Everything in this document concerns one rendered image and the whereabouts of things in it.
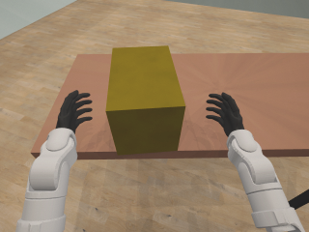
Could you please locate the carton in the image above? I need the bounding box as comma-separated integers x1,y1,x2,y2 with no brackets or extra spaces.
105,45,185,156

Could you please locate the robot right hand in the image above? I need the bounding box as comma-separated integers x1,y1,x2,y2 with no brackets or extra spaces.
206,92,244,137

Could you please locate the table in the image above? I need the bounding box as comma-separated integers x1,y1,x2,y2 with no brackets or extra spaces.
30,52,309,210

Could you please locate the robot left forearm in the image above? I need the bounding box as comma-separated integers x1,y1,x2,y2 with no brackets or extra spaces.
15,128,78,232

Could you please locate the robot right forearm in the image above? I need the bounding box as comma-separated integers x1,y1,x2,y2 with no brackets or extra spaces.
226,130,305,232

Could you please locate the robot left hand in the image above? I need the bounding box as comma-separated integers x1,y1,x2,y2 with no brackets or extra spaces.
55,90,93,134

